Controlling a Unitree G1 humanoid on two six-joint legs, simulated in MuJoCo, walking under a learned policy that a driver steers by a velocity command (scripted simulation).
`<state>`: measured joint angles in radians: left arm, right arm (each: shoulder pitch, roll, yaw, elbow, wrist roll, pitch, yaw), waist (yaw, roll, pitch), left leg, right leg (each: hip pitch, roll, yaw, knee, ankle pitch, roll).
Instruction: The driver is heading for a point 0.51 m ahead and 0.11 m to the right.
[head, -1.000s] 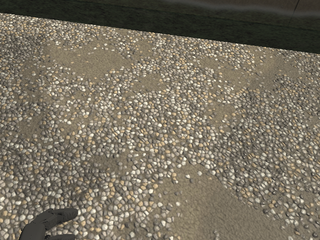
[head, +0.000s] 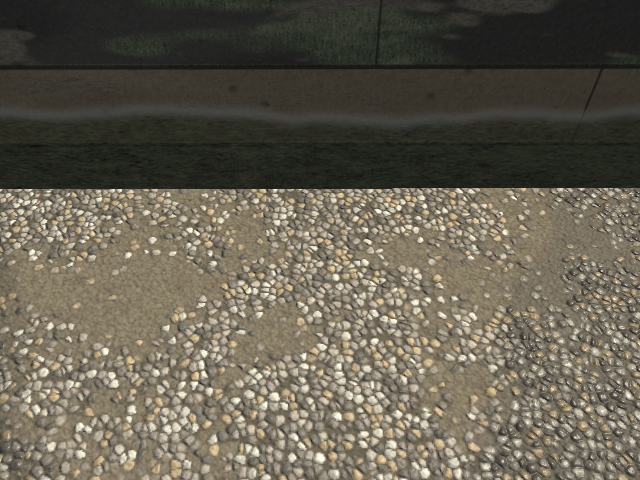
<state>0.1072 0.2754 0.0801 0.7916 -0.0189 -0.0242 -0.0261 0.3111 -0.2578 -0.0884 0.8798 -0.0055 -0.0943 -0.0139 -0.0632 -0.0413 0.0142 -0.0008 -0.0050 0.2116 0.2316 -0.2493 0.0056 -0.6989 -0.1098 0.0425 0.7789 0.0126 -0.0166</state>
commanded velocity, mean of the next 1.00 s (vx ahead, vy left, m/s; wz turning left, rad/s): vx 0.36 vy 0.00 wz -0.36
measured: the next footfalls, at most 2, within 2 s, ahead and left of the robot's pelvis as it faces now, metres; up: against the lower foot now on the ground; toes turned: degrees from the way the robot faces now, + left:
right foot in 0.14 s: +0.23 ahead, -0.14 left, +0.00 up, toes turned -9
left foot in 0.64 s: +0.57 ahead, -0.03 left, +0.00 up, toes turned -20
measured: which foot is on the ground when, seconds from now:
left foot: down 0.00-0.16, up 0.18-0.62, down 0.64-1.00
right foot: up 0.00-0.12, down 0.14-0.64, up 0.66-0.96, down 0.98-1.00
